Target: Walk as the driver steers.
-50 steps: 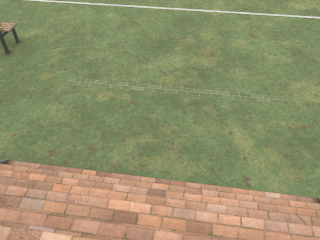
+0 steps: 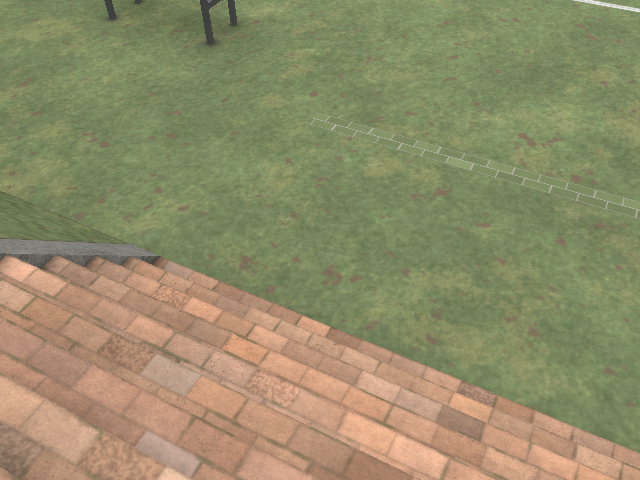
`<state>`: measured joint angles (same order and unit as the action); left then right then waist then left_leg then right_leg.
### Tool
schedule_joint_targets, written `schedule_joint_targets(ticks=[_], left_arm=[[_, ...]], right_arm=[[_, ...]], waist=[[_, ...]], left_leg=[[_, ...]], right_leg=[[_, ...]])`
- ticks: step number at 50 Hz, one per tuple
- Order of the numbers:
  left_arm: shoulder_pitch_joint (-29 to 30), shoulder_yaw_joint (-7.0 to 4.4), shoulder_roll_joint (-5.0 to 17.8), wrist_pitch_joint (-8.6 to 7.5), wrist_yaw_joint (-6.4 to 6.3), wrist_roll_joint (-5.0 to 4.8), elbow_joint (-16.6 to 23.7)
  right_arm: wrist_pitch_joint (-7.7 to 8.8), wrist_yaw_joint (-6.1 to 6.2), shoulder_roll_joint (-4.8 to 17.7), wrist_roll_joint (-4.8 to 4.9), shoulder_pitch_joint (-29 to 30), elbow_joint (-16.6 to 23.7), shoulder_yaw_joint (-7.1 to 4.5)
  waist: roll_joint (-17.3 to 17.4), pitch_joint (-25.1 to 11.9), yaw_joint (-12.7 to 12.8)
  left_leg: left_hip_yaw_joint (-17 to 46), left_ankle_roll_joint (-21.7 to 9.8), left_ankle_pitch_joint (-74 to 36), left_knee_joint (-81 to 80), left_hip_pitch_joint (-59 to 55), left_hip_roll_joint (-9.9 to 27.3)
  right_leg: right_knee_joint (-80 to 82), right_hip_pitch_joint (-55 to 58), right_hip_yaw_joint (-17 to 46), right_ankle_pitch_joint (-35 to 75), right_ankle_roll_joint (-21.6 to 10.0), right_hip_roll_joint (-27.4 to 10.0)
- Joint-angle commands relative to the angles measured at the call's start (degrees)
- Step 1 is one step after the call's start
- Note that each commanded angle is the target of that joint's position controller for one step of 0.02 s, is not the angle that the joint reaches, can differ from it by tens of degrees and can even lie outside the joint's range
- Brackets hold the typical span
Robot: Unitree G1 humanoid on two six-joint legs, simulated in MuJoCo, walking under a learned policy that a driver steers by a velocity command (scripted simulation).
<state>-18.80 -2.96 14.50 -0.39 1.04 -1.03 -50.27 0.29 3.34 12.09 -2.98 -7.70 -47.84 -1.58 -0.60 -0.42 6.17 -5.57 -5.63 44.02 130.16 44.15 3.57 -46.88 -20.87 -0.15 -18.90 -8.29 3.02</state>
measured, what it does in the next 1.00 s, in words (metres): goes down, turning right: left foot 0.22 m lower, then right foot 0.22 m lower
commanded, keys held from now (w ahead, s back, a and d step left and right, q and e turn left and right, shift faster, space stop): w+e+shift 0.44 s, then w+shift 0.06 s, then w+q+shift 0.50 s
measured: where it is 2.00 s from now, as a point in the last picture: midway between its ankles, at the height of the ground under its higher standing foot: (396, 435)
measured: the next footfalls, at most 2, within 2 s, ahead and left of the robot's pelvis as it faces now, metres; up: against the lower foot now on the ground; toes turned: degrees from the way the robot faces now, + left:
left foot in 0.40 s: +0.37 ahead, +0.16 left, -0.22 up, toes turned -30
right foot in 0.82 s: +0.47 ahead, -0.18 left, -0.44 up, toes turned -23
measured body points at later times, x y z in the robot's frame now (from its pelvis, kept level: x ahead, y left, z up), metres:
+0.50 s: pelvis +0.30 +0.04 -0.21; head +0.27 +0.05 +0.24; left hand +0.49 +0.25 -0.33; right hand +0.28 -0.24 -0.32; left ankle +0.33 +0.17 -0.93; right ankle +0.16 -0.05 -0.67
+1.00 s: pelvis +0.50 -0.08 -0.47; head +0.50 -0.08 -0.02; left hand +0.62 +0.15 -0.60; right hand +0.50 -0.35 -0.59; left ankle +0.62 +0.04 -1.00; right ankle +0.43 -0.17 -1.15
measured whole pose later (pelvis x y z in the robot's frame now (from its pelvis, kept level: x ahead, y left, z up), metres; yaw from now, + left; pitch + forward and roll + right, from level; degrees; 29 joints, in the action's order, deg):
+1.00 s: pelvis +0.50 -0.08 -0.47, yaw -17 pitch -1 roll +1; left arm -20.3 -1.7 13.2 -5.2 1.9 0.5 -52.1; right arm -0.6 1.7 12.3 -2.1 -14.6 -47.8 -2.2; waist -0.9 -0.3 -2.5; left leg 4.9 -6.4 7.9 95.0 54.1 -2.2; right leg -53.9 -19.6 -4.7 -31.1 -1.6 -2.9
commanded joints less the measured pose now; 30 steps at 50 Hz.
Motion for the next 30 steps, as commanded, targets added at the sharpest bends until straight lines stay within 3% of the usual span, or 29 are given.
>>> schedule_joint_targets(ticks=[1, 2, 3, 4, 5, 6, 7, 8, 10, 11, 12, 13, 14, 15, 16, 17, 18, 19, 20, 21, 22, 23, 24, 25, 26, 27, 28, 29, 30], left_arm=[[-16.7, -1.28, 11.1, -0.33, -1.72, 1.6, -3.7], [-13.4, 0.13, 6.7, -1.2, -1.99, 1.15, -3.9], [-10.2, 0.28, 7.3, -2.2, -1.88, 0.85, -2.2], [-7.0, 1.19, 4.7, -3.02, -2.42, -0.01, -0.6], [-2.5, 2.31, 1.7, -3.58, -2.13, -0.12, 1.9], [-1.6, 1.97, 3.0, -3.54, -1.44, -0.22, 1.4], [-2.2, 1.23, 4.5, -3.18, -2.18, -0.58, 0.9], [-5.7, 0.97, 4.6, -2.93, -2.84, -0.77, 1.2], [-9.5, -0.1, 5.7, -1.74, -3.17, 0.3, 2.3], [-9.5, 0.4, 2.2, -1.15, -3.68, 0.37, 3.0], [-9.2, 0.71, 1.2, -0.78, -4.0, 0.14, 3.1], [-8.5, 1.12, 0.5, -0.56, -3.59, 0.53, 2.7], [-9.5, 1.37, 0.2, -0.7, -2.86, 0.87, 2.4], [-8.5, 1.62, -0.2, -0.97, -2.52, 1.4, 1.8], [-5.6, 1.61, 0.3, -1.04, -2.38, 1.95, 2.6], [-0.8, 1.09, 2.2, -1.27, -2.18, 2.95, 2.8], [1.7, 0.58, 2.8, -1.08, -1.38, 3.04, 2.8], [4.5, 0.13, 3.6, -0.85, -1.14, 2.59, 2.1], [1.5, -0.49, 1.7, -0.44, -1.26, 2.51, 3.5], [-4.6, 1.04, -3.6, -0.39, -1.52, 0.03, 6.9], [-8.3, 2.04, -4.9, -0.34, -1.96, 0.07, 6.2], [-1.9, 1.39, -1.8, -0.51, -2.14, 1.32, 7.3], [6.2, 1.53, -1.2, -0.82, -1.87, 3.59, 9.8], [13.9, 1.3, -0.3, -0.48, -1.78, 4.22, 10.3], [13.0, 1.84, -3.0, -0.85, -2.18, 4.68, 11.6], [13.1, 1.66, -2.8, -0.48, -2.08, 4.1, 11.1], [14.1, 2.8, -3.9, -0.44, -1.66, 3.84, 12.9], [7.4, 2.65, -5.0, -0.46, -1.46, 3.36, 8.5], [4.9, 2.16, -3.7, -0.13, -1.06, 3.33, 6.0]], right_arm=[[3.16, -0.66, -3.0, -0.93, 7.3, 11.8, 2.43], [3.51, -0.69, -1.1, -2.35, 7.8, 8.2, 1.68], [3.32, -0.79, -1.7, -1.48, 4.9, 9.1, 1.65], [2.93, -0.91, -1.9, -0.49, 9.7, 10.8, 2.36], [1.91, -1.22, -1.9, -0.6, 11.7, 11.5, 2.67], [1.07, -1.4, -1.7, 0.37, 6.4, 7.1, 2.1], [0.94, -1.7, 0.4, 0.88, 5.6, 6.5, 1.33], [1.18, -2.18, 3.1, 0.86, 9.6, 7.6, 0.62], [2.1, -2.96, 2.9, 0.41, 19.4, 9.6, 0.24], [3.19, -3.48, 1.3, 0.87, 20.8, 10.7, 0.36], [3.54, -4.21, -0.8, 1.17, 20.9, 11.4, 0.59], [3.54, -4.46, -2.0, 2.57, 19.2, 11.4, 0.57], [3.53, -4.53, -1.3, 3.9, 17.1, 12.0, -0.16], [3.63, -4.55, -1.3, 3.88, 13.0, 10.5, -0.77], [3.48, -4.17, 0.1, 4.5, 6.5, 9.0, -1.26], [3.3, -3.36, 3.4, 4.74, -1.6, 6.1, -2.49], [3.3, -2.68, 6.5, 3.84, -12.2, 2.8, -3.59], [3.09, -2.56, 7.9, 3.41, -24.6, -1.0, -4.51], [2.49, -3.39, 6.8, 4.32, -20.4, 0.8, -4.37], [3.06, -4.94, 6.4, 2.08, -14.7, 0.9, -2.26], [2.92, -6.25, 5.5, 2.86, -16.9, 0.6, -2.44], [3.65, -6.32, 6.4, 3.47, -22.1, -0.2, -2.84], [4.81, -5.97, 8.0, 3.97, -20.8, -1.2, -2.88], [5.49, -5.69, 4.6, 4.5, -22.7, -2.4, -1.3], [6.58, -5.4, 5.5, 2.39, -25.3, -4.3, -0.68], [6.68, -5.08, 5.0, 2.17, -23.6, -4.5, -0.14], [6.45, -3.41, 0.1, 2.13, -19.5, -3.2, 1.82], [5.9, -3.39, 4.5, 2.55, -16.8, -2.9, 1.31], [5.13, -3.18, 6.9, 3.25, -15.7, -2.1, 1.13]], waist=[[-2.5, -1.0, -2.9], [4.4, 2.4, -4.4], [2.3, 0.3, -8.1], [0.2, 0.8, -6.8], [3.5, 0.9, -7.6], [-1.6, -2.0, -8.2], [-3.9, -3.0, -8.1], [-1.7, -2.5, -5.2], [-3.9, -0.9, 0.6], [-1.8, -0.5, 1.4], [-1.7, 0.9, 2.0], [-3.4, 2.9, 2.9], [-4.8, 4.1, 3.9], [-8.1, 3.5, 3.6], [-10.9, 3.3, 1.1], [-13.9, 2.2, -3.0], [-11.1, -0.5, -8.8], [-7.7, -2.9, -16.2], [6.8, 2.5, -15.2], [18.0, 2.8, -4.1], [20.0, -4.2, -4.9], [13.3, -4.1, -8.7], [15.8, -0.7, -10.2], [8.3, 6.4, -12.1], [8.8, 6.2, -9.3], [9.2, 6.9, -7.7], [2.8, 6.0, -4.3], [5.8, 1.5, -2.3], [4.3, 0.5, -1.0]], left_leg=[[11.5, 3.4, -2.1, -14.4, 40.6, 0.9], [12.6, 4.1, -10.7, -17.2, 38.9, 1.3], [10.4, 6.3, -24.3, -27.9, 33.9, 0.1], [9.5, 9.2, -36.0, -40.1, 24.2, -0.4], [9.1, 9.9, -52.9, -54.1, 2.8, -1.0], [7.5, 9.4, -59.7, -49.4, -8.2, -1.9], [11.4, 8.5, -62.6, -51.6, -0.4, -0.3], [10.9, 7.6, -66.1, -61.0, 7.5, -1.3], [13.2, 6.7, -63.1, -70.8, 14.8, -2.2], [14.9, 7.5, -71.5, -81.7, 9.4, -1.5], [12.8, 8.0, -76.8, -88.4, -0.5, -3.3], [12.2, 8.4, -75.1, -95.7, -9.4, -4.1], [10.9, 8.3, -72.9, -102.3, -16.2, -4.8], [11.4, 7.8, -76.6, -97.2, -24.8, -4.8], [14.7, 6.6, -75.2, -100.5, -26.5, -3.0], [15.8, 5.3, -74.2, -102.4, -31.7, -0.4], [14.8, 4.3, -74.8, -104.5, -41.7, 1.3], [15.0, 4.0, -75.6, -105.3, -55.6, 2.0], [19.5, 3.7, -70.4, -120.9, -52.7, 8.7], [16.0, 7.0, -105.5, -85.4, -65.9, 12.5], [18.7, 5.4, -107.3, -81.8, -70.5, 16.9], [22.7, 1.6, -82.5, -87.5, -64.2, 16.2], [31.8, -2.8, -62.8, -90.4, -51.7, 17.7], [25.9, -0.1, -72.3, -88.4, -42.8, 13.0], [30.0, -0.8, -61.0, -84.6, -37.7, 15.2], [32.8, -0.8, -55.1, -84.8, -30.8, 15.0], [25.9, -1.2, -43.8, -89.9, -12.8, 11.0], [26.3, -2.9, -39.3, -90.0, -6.0, 9.4], [25.2, -2.3, -50.1, -89.0, -5.6, 8.0]], right_leg=[[10.1, 23.0, 40.7, 31.3, -15.3, -20.5], [4.3, 18.1, 34.6, 34.6, -11.4, -15.3], [6.0, 11.6, 34.8, 26.2, -10.3, -13.7], [14.2, -0.4, 39.3, 12.8, -10.0, -13.0], [16.5, -17.4, 37.2, 10.8, -9.1, -8.0], [14.4, -19.6, 36.0, 19.1, -8.4, -7.4], [5.5, -7.8, 36.1, 20.2, -9.1, -7.0], [-0.4, 2.6, 33.0, 15.5, -9.0, -4.1], [-5.6, 15.6, 35.3, 15.5, -10.0, -3.3], [-8.4, 13.9, 33.9, 7.6, -9.1, -1.9], [-7.3, 5.7, 31.4, -0.1, -7.8, 0.6], [-6.5, 1.1, 30.5, -2.4, -7.4, 2.3], [-6.8, -1.3, 29.5, -1.2, -7.1, 2.6], [-9.7, -6.5, 30.7, -1.4, -7.2, 2.3], [-13.1, -3.9, 31.8, 0.0, -7.0, 2.9], [-20.6, -4.0, 32.8, 3.2, -7.7, 2.7], [-35.1, -6.4, 29.1, 10.1, -7.4, 3.7], [-52.2, -15.4, 23.5, 16.4, -5.0, 5.7], [-68.9, -19.7, 15.8, -19.6, -3.7, 12.9], [-72.4, -43.5, 11.2, -27.9, -2.6, 8.6], [-73.8, -48.5, 9.6, -26.3, -2.1, 4.9], [-69.3, -50.8, 6.3, -20.8, -1.3, 1.8], [-68.6, -50.3, 8.7, -17.9, -1.2, -1.4], [-68.8, -52.1, 9.2, -18.4, -2.2, -1.2], [-53.8, -55.1, 16.7, -0.6, -0.6, -2.1], [-48.8, -53.4, 16.9, 3.3, 1.1, -2.2], [-30.0, -37.1, 13.2, 21.8, 4.7, 0.8], [-32.4, -21.4, 8.8, 31.8, 5.2, 1.6], [-37.2, -18.9, 5.7, 28.7, 5.8, 2.7]])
